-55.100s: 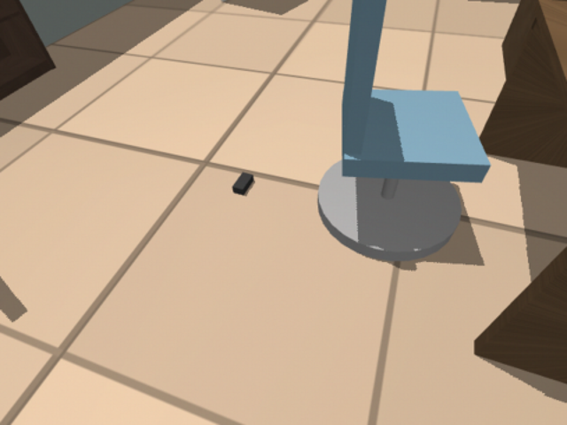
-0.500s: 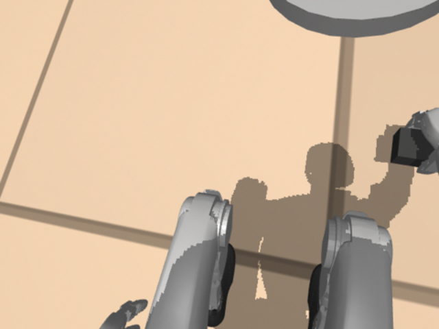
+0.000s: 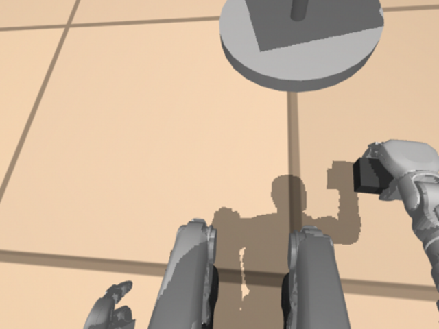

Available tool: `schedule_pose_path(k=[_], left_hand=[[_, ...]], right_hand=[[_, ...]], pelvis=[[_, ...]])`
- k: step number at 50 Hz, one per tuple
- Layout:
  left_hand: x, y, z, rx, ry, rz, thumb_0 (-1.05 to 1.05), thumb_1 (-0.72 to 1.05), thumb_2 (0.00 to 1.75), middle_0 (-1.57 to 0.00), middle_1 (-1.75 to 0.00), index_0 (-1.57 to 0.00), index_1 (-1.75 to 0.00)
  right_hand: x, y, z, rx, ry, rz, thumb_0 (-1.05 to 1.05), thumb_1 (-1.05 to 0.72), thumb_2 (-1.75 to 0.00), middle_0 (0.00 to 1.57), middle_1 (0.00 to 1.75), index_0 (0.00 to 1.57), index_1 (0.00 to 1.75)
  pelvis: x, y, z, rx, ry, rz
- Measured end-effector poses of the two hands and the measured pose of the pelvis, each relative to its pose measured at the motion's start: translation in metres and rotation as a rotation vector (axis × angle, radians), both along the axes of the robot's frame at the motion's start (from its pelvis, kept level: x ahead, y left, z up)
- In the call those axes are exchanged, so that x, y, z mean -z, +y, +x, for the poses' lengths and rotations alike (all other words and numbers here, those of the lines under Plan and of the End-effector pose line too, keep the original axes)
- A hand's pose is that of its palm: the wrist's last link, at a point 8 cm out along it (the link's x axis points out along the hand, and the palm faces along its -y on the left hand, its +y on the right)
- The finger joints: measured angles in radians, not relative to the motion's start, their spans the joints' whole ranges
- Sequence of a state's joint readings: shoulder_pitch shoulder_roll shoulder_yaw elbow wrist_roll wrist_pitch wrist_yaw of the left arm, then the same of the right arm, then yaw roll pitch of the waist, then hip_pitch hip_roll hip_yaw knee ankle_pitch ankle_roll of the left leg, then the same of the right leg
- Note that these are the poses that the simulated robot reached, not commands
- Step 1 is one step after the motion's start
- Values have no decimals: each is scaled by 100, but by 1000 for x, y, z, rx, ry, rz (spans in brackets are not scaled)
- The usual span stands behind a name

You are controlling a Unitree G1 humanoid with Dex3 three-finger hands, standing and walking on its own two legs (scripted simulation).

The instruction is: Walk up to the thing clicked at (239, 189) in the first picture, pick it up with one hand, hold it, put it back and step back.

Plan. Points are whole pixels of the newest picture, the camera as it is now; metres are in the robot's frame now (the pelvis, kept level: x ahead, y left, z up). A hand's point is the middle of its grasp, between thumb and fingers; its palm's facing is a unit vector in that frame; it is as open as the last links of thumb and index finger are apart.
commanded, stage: lift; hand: right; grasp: from above
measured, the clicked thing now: (388, 177) +0.41 -0.28 -0.13
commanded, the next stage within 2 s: hold in 0.94 s
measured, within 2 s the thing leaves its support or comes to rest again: neither
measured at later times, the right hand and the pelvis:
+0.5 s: hand out of the picture +0.36 -0.24 +0.10, palm faces -0.45 +0.11 -0.89, open 8.8 cm; pelvis +0.03 +0.00 +0.18, yaw -2 degrees
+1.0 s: hand out of the picture +0.38 -0.23 +0.19, palm faces -0.46 +0.11 -0.88, open 8.8 cm; pelvis +0.07 +0.00 +0.26, yaw -2 degrees
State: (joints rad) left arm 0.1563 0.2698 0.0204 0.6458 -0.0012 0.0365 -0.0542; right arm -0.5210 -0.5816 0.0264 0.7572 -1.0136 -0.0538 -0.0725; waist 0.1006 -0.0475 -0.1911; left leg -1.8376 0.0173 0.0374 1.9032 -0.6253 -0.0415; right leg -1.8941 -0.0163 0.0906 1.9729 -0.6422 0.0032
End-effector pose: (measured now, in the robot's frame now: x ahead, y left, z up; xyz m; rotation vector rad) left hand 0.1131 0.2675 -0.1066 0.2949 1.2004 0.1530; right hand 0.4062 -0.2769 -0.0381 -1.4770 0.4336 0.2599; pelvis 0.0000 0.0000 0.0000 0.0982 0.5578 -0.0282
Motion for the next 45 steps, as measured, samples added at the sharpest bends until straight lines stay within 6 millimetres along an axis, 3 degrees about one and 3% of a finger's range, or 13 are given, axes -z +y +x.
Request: schedule_pose_path(k=[13,20,32,45], left_hand=[[-99,-12,28,-37,-111,-25,1,90,90,-20,-30,-21,-30],[-149,-11,31,-61,-148,-26,1,90,90,-21,-30,-21,-30],[-210,-3,29,-98,-155,-2,1,90,90,-20,-30,-21,-30],[-246,-6,32,-114,-143,-31,1,90,90,-20,-30,-21,-30]], right_hand=[[-121,20,-32,6,-7,17,1,-19,-26,84,34,86,31],[-172,24,-38,29,10,6,1,-19,-26,84,34,86,32],[-228,39,-36,21,18,6,1,-19,-27,84,34,86,32],[-272,42,-23,48,30,5,1,-17,-27,86,33,88,30]], pelvis=[[-103,2,13,10,-114,-38],[-152,3,24,9,-186,-55],[-212,3,45,8,-280,-69],[-254,2,62,-1,-352,-85]])
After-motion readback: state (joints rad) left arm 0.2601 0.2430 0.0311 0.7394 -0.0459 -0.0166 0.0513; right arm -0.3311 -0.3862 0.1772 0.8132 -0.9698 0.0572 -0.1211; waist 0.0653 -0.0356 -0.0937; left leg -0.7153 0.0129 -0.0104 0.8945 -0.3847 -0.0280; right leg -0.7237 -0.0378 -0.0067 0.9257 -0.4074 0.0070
